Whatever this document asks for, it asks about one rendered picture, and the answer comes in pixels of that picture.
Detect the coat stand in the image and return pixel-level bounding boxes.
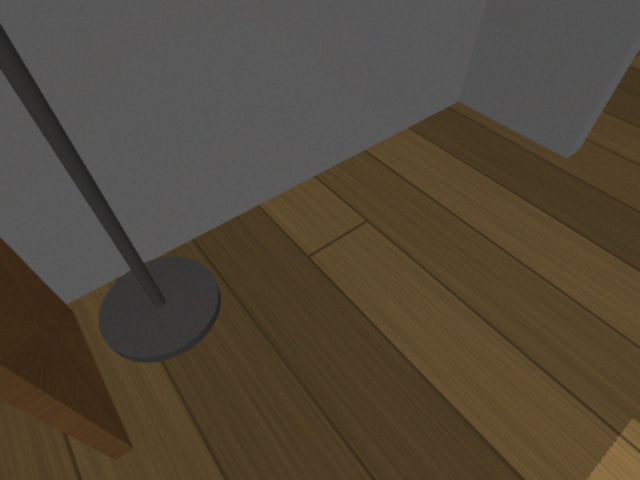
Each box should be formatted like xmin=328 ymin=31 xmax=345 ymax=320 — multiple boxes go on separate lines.
xmin=0 ymin=24 xmax=221 ymax=363

